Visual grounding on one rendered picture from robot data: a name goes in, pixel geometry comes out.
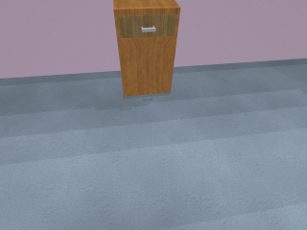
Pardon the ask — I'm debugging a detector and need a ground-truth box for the cabinet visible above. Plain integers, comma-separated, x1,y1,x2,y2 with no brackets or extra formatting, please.
113,0,181,97

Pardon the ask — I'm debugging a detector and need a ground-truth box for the drawer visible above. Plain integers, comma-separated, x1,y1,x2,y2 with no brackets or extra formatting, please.
118,14,177,38

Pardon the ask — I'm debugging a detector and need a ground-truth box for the handle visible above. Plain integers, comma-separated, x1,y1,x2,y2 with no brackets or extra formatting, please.
141,26,156,33

